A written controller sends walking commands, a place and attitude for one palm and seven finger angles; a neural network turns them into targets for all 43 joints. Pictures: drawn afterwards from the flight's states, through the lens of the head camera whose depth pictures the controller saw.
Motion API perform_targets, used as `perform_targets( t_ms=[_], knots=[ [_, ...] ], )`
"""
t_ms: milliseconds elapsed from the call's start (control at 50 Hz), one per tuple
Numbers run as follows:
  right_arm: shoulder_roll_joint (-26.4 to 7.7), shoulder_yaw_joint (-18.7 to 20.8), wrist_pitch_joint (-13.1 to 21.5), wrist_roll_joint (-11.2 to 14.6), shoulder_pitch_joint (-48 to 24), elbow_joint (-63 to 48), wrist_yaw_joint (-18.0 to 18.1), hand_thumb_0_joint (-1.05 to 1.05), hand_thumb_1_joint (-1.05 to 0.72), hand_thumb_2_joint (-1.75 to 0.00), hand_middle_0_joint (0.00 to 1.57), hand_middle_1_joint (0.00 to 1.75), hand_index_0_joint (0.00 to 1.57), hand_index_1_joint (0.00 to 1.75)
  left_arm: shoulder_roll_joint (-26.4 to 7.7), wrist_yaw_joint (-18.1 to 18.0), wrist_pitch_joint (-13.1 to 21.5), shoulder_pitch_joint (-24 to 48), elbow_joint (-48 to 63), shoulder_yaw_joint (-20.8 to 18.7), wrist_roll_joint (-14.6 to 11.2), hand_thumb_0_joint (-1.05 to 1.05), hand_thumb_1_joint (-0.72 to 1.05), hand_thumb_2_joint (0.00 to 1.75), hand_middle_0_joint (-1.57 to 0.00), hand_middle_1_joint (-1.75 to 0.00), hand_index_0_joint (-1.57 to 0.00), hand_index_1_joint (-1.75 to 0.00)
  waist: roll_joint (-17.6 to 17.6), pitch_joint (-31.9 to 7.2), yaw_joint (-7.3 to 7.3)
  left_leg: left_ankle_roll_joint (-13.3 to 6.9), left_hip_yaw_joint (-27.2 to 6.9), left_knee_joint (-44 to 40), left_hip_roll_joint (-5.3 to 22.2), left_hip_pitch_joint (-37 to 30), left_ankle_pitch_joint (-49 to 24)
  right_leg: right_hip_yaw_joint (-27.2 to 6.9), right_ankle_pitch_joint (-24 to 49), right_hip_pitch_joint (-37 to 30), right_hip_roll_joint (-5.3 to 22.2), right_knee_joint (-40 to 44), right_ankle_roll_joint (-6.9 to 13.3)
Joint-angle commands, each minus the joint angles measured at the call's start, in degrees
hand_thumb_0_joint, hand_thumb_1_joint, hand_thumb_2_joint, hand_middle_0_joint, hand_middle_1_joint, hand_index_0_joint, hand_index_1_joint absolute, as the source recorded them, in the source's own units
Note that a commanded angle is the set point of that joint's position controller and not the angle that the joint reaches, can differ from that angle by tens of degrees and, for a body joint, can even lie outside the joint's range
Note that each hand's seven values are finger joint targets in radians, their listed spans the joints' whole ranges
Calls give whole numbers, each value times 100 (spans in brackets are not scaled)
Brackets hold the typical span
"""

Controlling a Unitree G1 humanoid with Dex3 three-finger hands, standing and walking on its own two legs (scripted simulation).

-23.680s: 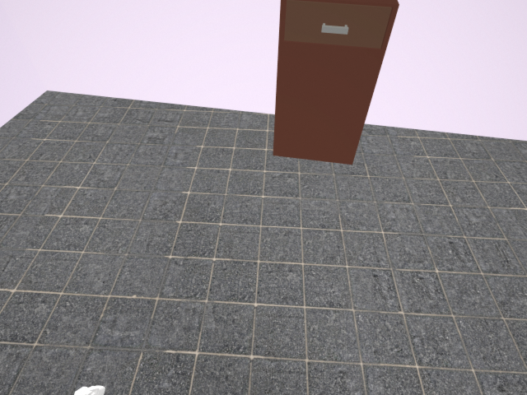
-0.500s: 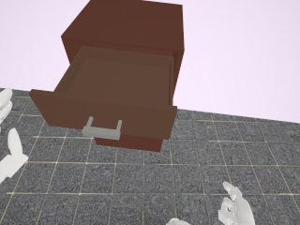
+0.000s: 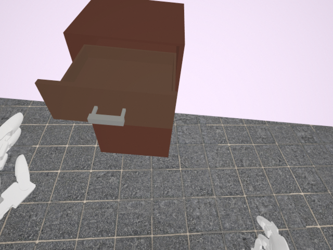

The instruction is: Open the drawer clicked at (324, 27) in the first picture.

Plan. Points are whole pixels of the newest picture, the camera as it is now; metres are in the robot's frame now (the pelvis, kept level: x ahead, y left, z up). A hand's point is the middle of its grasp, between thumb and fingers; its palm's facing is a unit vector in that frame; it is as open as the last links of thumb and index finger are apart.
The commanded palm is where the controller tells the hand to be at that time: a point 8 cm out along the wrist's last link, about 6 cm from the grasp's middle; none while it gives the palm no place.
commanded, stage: stop stepping back and stand still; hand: left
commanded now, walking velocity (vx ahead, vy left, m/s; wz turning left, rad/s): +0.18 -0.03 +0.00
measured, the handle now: (108, 115) +0.51 +0.20 -0.01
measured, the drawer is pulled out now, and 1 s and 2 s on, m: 0.30 0.30 0.30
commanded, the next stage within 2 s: let the arm hang, fingers relaxed in 0.44 s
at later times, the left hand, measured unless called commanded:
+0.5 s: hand (17, 202) +0.16 +0.23 +0.17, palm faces +0.37 -0.81 -0.45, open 7.4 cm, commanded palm +0.10 +0.27 +0.18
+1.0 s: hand out of the picture -0.09 +0.18 -0.17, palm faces +0.03 -0.98 -0.18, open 7.2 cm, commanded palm none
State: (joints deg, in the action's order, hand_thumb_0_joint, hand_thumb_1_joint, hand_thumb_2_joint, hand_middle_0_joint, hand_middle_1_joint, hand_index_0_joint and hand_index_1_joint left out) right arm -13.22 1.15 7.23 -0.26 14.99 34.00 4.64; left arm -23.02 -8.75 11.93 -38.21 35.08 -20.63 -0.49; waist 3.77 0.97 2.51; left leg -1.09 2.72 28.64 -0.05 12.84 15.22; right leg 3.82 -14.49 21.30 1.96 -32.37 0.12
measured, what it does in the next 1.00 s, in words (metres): stands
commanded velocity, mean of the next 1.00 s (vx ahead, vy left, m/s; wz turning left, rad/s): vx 0.03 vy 0.00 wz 0.00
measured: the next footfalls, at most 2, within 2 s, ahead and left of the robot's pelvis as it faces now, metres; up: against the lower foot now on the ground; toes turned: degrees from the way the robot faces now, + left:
none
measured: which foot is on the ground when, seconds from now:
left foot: down 0.00-1.00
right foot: down 0.00-1.00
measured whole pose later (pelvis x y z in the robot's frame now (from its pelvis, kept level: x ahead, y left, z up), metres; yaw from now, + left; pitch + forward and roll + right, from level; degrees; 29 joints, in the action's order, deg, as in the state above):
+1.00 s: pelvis -0.03 +0.00 +0.01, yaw +1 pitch -2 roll +0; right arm -8.9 -0.5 -1.8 -0.8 19.1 61.9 1.5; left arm -11.1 -0.6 -1.8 -20.8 -63.5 -0.1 0.8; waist 1.2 5.1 -0.7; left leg -0.6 1.9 24.6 0.5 10.8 11.8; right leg 3.3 -7.9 12.3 -0.6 -22.2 1.6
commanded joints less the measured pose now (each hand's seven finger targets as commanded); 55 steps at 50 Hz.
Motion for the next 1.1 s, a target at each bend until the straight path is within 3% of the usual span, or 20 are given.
perform_targets(
  t_ms=[0,60,100,140,160,220,280,340,380,460,500,520,560,620,680,740,800,860,900,1080],
  knots=[
    [-593,179,426,5,-732,-845,-29,0,-90,-90,20,30,20,30,-971,-203,456,256,1593,-821,48,0,90,90,-20,-30,-20,-30,-1954,-181,-134,-567,-1322,-1587,1231,930,641,-98,-611,-593,-94,-954,-75],
    [-704,138,459,93,-723,-657,-64,0,-90,-90,20,30,20,30,-747,-156,422,203,1003,-633,-22,0,90,90,-20,-30,-20,-30,-907,-32,-169,-438,-911,-828,1051,1103,118,-162,-135,-1200,15,423,-35],
    [-770,196,400,57,-706,-610,-49,0,-90,-90,20,30,20,30,-847,-132,436,410,782,-718,-44,0,90,90,-20,-30,-20,-30,-219,47,-63,-232,-582,-234,495,1075,814,-1114,-293,-906,524,1119,267],
    [-671,234,327,67,-551,-539,-45,0,-90,-90,20,30,20,30,-793,-97,406,528,686,-666,-78,0,90,90,-20,-30,-20,-30,347,-105,-70,-121,-131,680,39,533,1325,-2025,-2474,-4,987,1935,532],
    [-632,229,292,54,-525,-517,-46,0,-90,-90,20,30,20,30,-795,-106,368,581,757,-635,-89,0,90,90,-20,-30,-20,-30,588,-238,-57,-107,4,1033,-32,283,1098,-2126,-2500,121,1184,2073,645],
    [-563,118,279,6,-605,-555,-18,0,-90,-90,20,30,20,30,-682,-149,332,588,903,-538,-91,0,90,90,-20,-30,-20,-30,72,-287,-8,-183,-180,-202,203,-112,796,-1296,-1625,39,791,1330,491],
    [-581,31,294,-1,-813,-682,23,0,-90,-90,20,30,20,30,-662,-190,399,570,981,-551,3,0,90,90,-20,-30,-20,-30,-1620,180,-124,-540,-1713,-1963,1290,1079,2677,-297,-1141,-275,-166,-377,27],
    [-555,54,307,43,-802,-693,-2,0,-90,-90,20,30,20,30,-770,-183,393,553,755,-645,35,0,90,90,-20,-30,-20,-30,-839,27,-163,-510,-1217,-1309,1155,1169,993,-200,-189,-888,-102,-14,-57],
    [-580,36,355,32,-836,-701,-16,0,-90,-90,20,30,20,30,-729,-126,438,561,727,-632,-41,0,90,90,-20,-30,-20,-30,-621,-46,-138,-274,-764,-782,696,993,143,-674,495,-1050,158,650,96],
    [-518,74,339,51,-700,-676,-97,0,-90,-90,20,30,20,30,-711,-66,463,411,845,-605,-144,0,90,90,-20,-30,-20,-30,-35,-335,-104,-108,-332,-40,265,380,363,-1422,-489,-561,666,1505,304],
    [-483,76,317,49,-705,-669,-89,0,-90,-90,20,30,20,30,-739,-79,432,338,869,-651,-158,0,90,90,-20,-30,-20,-30,23,-415,-104,-76,-273,-85,221,182,136,-1420,-265,-593,764,1606,366],
    [-1407,471,353,-26,-583,878,-565,0,-90,-90,20,30,20,30,-103,678,-647,1051,-4012,1425,452,0,90,90,-20,-30,-20,-30,-340,-487,176,-117,-583,1021,425,341,-1028,-874,1615,-121,918,277,412],
    [-789,295,-198,1,24,769,-512,0,-90,-90,20,30,20,30,352,803,-1183,1105,-4281,1398,307,0,90,90,-20,-30,-20,-30,-183,-817,6,-197,-840,422,599,419,-922,-528,608,-198,419,-1,301],
    [-888,190,-399,-110,-237,693,-443,0,-90,-90,20,30,20,30,222,810,-1247,1670,-5131,1540,295,0,90,90,-20,-30,-20,-30,390,-384,-160,-359,-1128,128,668,850,-1251,-509,573,-448,208,-8,214],
    [-837,105,-552,-129,-373,963,-383,0,-90,-90,20,30,20,30,55,789,-1285,2072,-6368,1630,262,0,90,90,-20,-30,-20,-30,64,-198,-235,-183,-806,-49,405,618,-1073,-868,859,-722,406,447,313],
    [-624,-19,-659,-113,-344,1370,-368,0,-90,-90,20,30,20,30,123,780,-1296,2294,-7544,1810,182,0,90,90,-20,-30,-20,-30,-818,131,-259,-134,-807,-682,495,497,-419,-885,186,-787,277,864,232],
    [-506,-58,-701,-57,-155,1769,-352,0,-90,-90,20,30,20,30,136,785,-1222,2180,-8403,1879,151,0,90,90,-20,-30,-20,-30,-727,196,-265,-83,-709,-924,470,228,82,-954,-141,-850,297,1331,243],
    [-310,-77,-708,-53,164,2164,-315,0,-90,-90,20,30,20,30,295,782,-1167,2023,-9019,1889,123,0,90,90,-20,-30,-20,-30,-1158,-31,-235,-68,-599,-990,444,-18,88,-949,-8,-1032,320,1515,272],
    [-240,-48,-722,-24,353,2336,-291,0,-90,-90,20,30,20,30,340,765,-1129,1943,-9288,1904,118,0,90,90,-20,-30,-20,-30,-708,45,-226,-66,-585,-989,473,-150,16,-872,-10,-976,313,1637,286],
    [-17,-26,-761,-31,876,2877,-235,0,-90,-90,20,30,20,30,605,705,-1187,1765,-9933,1914,116,0,90,90,-20,-30,-20,-30,-440,429,-214,-121,-675,-1257,526,24,265,-650,-240,-813,276,1538,276]
  ],
)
